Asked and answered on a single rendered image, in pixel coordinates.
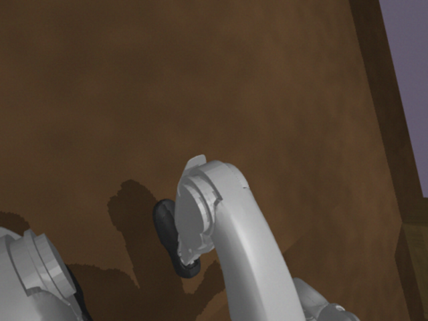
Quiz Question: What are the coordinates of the left robot foot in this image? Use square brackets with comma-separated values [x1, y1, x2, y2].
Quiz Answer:
[65, 264, 93, 321]

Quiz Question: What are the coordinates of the right robot hand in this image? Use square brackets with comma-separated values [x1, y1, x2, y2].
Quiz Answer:
[292, 278, 330, 321]

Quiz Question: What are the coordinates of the bookshelf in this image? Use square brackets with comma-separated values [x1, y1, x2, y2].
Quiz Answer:
[402, 197, 428, 319]

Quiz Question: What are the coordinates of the right robot foot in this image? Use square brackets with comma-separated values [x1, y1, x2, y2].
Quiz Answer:
[152, 199, 201, 279]

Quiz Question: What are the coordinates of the right robot arm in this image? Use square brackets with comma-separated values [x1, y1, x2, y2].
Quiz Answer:
[317, 303, 360, 321]

